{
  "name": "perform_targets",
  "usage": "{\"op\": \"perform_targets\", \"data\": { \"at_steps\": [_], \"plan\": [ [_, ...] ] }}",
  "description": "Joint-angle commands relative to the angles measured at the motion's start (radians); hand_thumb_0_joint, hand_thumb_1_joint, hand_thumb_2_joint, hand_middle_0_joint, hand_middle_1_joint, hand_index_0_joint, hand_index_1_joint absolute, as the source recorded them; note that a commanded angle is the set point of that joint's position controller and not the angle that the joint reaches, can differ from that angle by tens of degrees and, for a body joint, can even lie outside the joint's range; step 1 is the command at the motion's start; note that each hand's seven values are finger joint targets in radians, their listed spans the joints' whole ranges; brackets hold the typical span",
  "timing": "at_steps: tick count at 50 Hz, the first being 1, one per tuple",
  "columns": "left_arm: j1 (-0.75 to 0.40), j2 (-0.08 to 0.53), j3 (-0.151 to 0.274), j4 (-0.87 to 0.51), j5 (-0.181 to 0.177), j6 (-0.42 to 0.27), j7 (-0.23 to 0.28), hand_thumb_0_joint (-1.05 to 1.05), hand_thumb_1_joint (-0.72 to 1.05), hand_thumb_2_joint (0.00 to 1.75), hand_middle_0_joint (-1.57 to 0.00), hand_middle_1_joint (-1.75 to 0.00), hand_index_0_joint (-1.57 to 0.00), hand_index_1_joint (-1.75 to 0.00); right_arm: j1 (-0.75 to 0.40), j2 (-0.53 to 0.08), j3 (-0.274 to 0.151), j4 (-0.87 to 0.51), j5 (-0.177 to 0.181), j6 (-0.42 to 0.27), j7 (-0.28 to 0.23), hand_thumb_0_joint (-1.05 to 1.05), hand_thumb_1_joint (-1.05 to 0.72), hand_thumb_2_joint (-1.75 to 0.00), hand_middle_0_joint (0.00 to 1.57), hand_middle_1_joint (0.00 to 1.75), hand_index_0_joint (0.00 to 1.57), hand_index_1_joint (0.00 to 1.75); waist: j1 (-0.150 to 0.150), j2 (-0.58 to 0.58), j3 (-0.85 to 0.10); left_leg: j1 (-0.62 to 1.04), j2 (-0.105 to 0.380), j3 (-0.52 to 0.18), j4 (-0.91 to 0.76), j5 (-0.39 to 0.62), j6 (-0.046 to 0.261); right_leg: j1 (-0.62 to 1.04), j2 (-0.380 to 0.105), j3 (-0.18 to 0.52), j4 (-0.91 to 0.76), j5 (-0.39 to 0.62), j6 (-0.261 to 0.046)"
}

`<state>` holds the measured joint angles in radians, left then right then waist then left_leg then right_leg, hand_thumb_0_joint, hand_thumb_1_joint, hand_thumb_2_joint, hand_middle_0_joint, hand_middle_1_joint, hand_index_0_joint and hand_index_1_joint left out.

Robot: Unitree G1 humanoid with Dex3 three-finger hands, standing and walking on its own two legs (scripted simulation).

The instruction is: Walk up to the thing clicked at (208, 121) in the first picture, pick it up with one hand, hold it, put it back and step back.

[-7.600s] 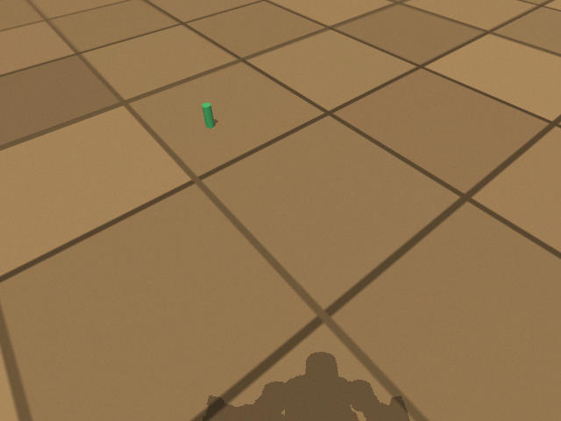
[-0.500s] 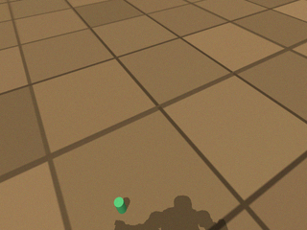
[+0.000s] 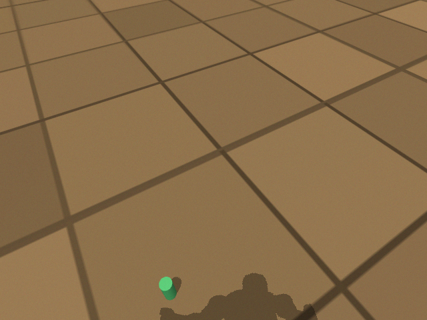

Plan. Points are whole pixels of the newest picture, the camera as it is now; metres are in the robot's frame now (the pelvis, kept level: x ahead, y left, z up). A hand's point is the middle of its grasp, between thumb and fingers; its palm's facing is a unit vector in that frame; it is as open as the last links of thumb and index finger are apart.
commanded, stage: stand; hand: left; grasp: from the side
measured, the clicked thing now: (168, 288) +0.37 +0.22 -0.71
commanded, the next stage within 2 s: go down in 0.72 s
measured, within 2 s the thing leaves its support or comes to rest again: neither
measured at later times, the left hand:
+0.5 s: hand out of the picture +0.06 +0.26 -0.15, palm faces -0.03 -0.94 -0.35, open 7.4 cm
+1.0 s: hand out of the picture +0.13 +0.25 -0.16, palm faces +0.03 -0.94 -0.33, open 9.5 cm
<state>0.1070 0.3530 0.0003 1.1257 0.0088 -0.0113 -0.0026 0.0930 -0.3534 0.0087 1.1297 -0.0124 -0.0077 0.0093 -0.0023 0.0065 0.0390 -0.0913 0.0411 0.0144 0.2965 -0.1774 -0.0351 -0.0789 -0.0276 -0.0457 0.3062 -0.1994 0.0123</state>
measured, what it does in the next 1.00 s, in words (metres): stands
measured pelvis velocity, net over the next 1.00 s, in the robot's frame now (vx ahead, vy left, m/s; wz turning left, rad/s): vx -0.02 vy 0.00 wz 0.01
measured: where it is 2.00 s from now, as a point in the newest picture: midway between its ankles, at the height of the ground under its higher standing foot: outside the picture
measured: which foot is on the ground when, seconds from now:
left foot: down 0.00-1.00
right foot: down 0.00-1.00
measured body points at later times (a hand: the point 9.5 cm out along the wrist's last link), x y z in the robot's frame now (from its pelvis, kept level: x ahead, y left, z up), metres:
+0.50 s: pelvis -0.01 +0.00 +0.00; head +0.00 +0.00 +0.45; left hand +0.06 +0.31 -0.13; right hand +0.06 -0.30 -0.13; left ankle -0.01 +0.14 -0.75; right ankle -0.02 -0.12 -0.75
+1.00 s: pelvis -0.02 +0.00 -0.01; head +0.03 +0.00 +0.44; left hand +0.12 +0.30 -0.14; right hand +0.08 -0.28 -0.14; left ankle -0.01 +0.14 -0.75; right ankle -0.02 -0.12 -0.75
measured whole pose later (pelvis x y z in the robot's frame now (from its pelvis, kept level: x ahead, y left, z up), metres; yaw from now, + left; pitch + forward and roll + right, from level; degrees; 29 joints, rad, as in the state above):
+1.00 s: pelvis -0.02 +0.00 -0.01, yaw +0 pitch +4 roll +0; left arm -0.04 0.33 0.12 1.10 0.04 -0.02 -0.02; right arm 0.19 -0.30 -0.01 0.87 0.03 -0.05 -0.03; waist -0.01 0.00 0.04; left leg -0.32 0.04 0.00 0.49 -0.23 -0.03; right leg -0.30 -0.03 -0.05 0.49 -0.25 0.01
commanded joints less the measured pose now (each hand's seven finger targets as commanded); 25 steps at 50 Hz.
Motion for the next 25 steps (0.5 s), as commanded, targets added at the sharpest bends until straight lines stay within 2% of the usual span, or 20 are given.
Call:
{"op": "perform_targets", "data": {
  "at_steps": [1,7,12,15,17,21,23,25],
  "plan": [
    [-0.030,0.216,0.042,-0.056,-0.001,-0.020,0.013,0.00,0.90,0.90,-0.20,-0.30,-0.20,-0.30,-0.034,-0.211,-0.044,-0.054,0.003,-0.019,-0.017,0.00,-0.90,-0.90,0.20,0.30,0.20,0.30,0.000,-0.004,-0.084,0.031,0.107,-0.063,-0.015,0.232,0.038,0.009,-0.118,0.084,-0.035,0.244,-0.025],
    [-0.032,0.215,0.044,-0.056,0.000,-0.017,0.014,0.00,0.90,0.90,-0.20,-0.30,-0.20,-0.30,-0.034,-0.215,-0.046,-0.055,0.003,-0.017,-0.019,0.00,-0.90,-0.90,0.20,0.30,0.20,0.30,0.002,0.002,-0.073,0.021,0.105,-0.063,-0.023,0.192,0.042,0.003,-0.117,0.087,-0.043,0.204,-0.027],
    [-0.023,0.218,0.043,-0.057,-0.001,-0.020,0.012,0.00,0.90,0.90,-0.20,-0.30,-0.20,-0.30,-0.034,-0.211,-0.045,-0.056,0.005,-0.018,-0.017,0.00,-0.90,-0.90,0.20,0.30,0.20,0.30,0.004,-0.013,-0.067,0.032,0.105,-0.063,-0.018,0.209,0.040,-0.003,-0.116,0.088,-0.041,0.226,-0.026],
    [-0.030,0.218,0.045,-0.056,-0.002,-0.016,0.012,0.00,0.90,0.90,-0.20,-0.30,-0.20,-0.30,-0.029,-0.210,-0.043,-0.053,0.002,-0.018,-0.018,0.00,-0.90,-0.90,0.20,0.30,0.20,0.30,0.001,0.002,-0.044,0.008,0.100,-0.060,-0.034,0.142,0.039,-0.013,-0.116,0.097,-0.057,0.159,-0.025],
    [-0.023,0.216,0.043,-0.056,0.001,-0.016,0.013,0.00,0.90,0.90,-0.20,-0.30,-0.20,-0.30,-0.032,-0.212,-0.046,-0.056,0.003,-0.016,-0.017,0.00,-0.90,-0.90,0.20,0.30,0.20,0.30,0.003,-0.013,-0.047,0.010,0.104,-0.068,-0.035,0.148,0.041,-0.017,-0.111,0.087,-0.055,0.148,-0.026],
    [-0.020,0.219,0.046,-0.053,0.001,-0.014,0.010,0.00,0.90,0.90,-0.20,-0.30,-0.20,-0.30,-0.025,-0.210,-0.044,-0.051,0.001,-0.018,-0.016,0.00,-0.90,-0.90,0.20,0.30,0.20,0.30,0.001,0.006,-0.038,0.001,0.098,-0.066,-0.043,0.093,0.041,-0.031,-0.111,0.095,-0.059,0.102,-0.026],
    [-0.019,0.215,0.045,-0.053,0.002,-0.014,0.009,0.00,0.90,0.90,-0.20,-0.30,-0.20,-0.30,-0.023,-0.215,-0.046,-0.051,0.002,-0.018,-0.015,0.00,-0.90,-0.90,0.20,0.30,0.20,0.30,0.002,0.004,-0.035,-0.002,0.099,-0.069,-0.047,0.090,0.042,-0.032,-0.110,0.095,-0.060,0.099,-0.026],
    [-0.020,0.216,0.044,-0.056,0.000,-0.015,0.009,0.00,0.90,0.90,-0.20,-0.30,-0.20,-0.30,-0.024,-0.212,-0.046,-0.052,0.000,-0.019,-0.015,0.00,-0.90,-0.90,0.20,0.30,0.20,0.30,0.003,-0.013,-0.041,0.008,0.103,-0.071,-0.041,0.127,0.040,-0.037,-0.109,0.094,-0.054,0.114,-0.028]
  ]
}}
